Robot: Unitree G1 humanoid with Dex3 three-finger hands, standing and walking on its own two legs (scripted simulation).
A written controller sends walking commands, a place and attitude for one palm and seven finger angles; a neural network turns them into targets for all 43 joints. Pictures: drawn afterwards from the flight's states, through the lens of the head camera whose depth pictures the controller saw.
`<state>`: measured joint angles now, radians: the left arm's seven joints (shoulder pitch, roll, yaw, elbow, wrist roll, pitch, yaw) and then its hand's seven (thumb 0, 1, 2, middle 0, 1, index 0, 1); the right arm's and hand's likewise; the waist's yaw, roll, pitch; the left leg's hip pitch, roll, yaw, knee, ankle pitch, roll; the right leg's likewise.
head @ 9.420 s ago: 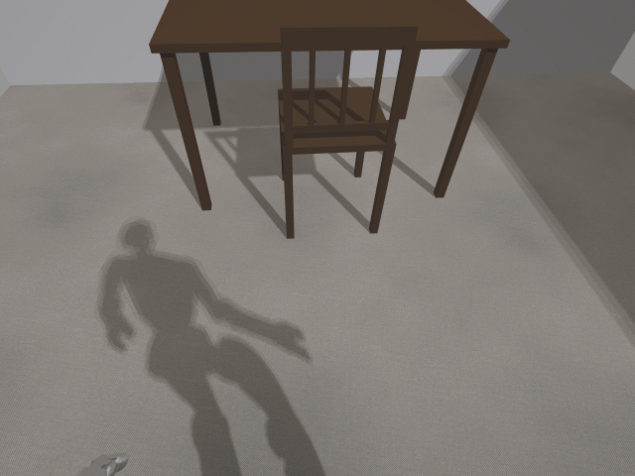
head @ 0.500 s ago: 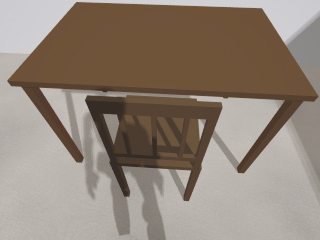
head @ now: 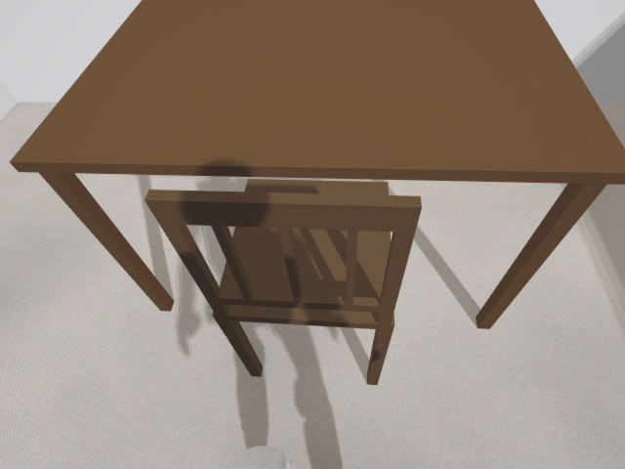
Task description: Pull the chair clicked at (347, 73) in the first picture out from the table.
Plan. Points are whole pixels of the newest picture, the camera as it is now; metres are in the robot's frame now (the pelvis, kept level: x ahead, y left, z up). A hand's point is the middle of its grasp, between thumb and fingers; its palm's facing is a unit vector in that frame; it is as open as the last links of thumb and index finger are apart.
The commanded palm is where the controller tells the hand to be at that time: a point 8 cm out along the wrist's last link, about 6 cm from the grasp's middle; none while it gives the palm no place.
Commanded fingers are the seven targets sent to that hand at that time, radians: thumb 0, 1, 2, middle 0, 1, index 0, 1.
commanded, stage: come to a stop and stand still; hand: left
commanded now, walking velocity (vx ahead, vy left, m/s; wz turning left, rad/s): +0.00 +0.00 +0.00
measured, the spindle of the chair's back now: (292, 266) +0.44 +0.09 -0.10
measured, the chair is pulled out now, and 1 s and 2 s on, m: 0.00 0.00 0.00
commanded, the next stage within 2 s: look again from close up in 0.62 s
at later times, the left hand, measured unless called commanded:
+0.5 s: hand out of the picture +0.00 +0.21 -0.17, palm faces +0.03 -0.98 -0.21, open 7.3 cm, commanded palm none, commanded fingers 0.00 0.90 0.90 -0.20 -0.30 -0.20 -0.30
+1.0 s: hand out of the picture -0.02 +0.23 -0.17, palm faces +0.01 -0.98 -0.20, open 7.3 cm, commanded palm none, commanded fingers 0.00 0.90 0.90 -0.20 -0.30 -0.20 -0.30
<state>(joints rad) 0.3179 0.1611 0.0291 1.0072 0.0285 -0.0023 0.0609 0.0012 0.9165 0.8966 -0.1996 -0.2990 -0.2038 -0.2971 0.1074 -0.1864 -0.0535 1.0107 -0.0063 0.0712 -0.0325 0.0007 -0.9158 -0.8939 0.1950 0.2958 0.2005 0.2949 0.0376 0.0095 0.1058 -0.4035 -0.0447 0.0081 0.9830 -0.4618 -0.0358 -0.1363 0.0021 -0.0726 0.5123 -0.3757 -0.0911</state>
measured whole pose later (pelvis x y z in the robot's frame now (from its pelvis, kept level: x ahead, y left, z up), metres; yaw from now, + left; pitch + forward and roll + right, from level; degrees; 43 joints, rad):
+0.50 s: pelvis -0.03 +0.04 +0.00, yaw +0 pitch -2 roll +1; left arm 0.26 0.16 0.00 1.05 0.01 0.00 0.03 0.00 0.92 0.90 -0.20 -0.30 -0.20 -0.30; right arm 0.20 -0.17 0.00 1.08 0.00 0.03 -0.02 0.00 -0.94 -0.89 0.20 0.30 0.20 0.30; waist 0.01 0.00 0.04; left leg -0.18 -0.02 0.02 0.43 -0.23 0.02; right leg -0.13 0.00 -0.07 0.46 -0.30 -0.03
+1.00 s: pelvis -0.02 +0.06 +0.00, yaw +0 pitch +0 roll +0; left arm 0.31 0.13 -0.01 1.08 0.01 -0.02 0.04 0.00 0.91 0.90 -0.20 -0.30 -0.20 -0.30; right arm 0.33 -0.15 0.02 1.08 -0.01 -0.02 -0.02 0.01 -0.93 -0.89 0.20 0.30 0.20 0.29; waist -0.01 0.03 0.02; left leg -0.24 -0.03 0.04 0.53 -0.29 0.05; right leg -0.17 -0.02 -0.06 0.51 -0.34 -0.01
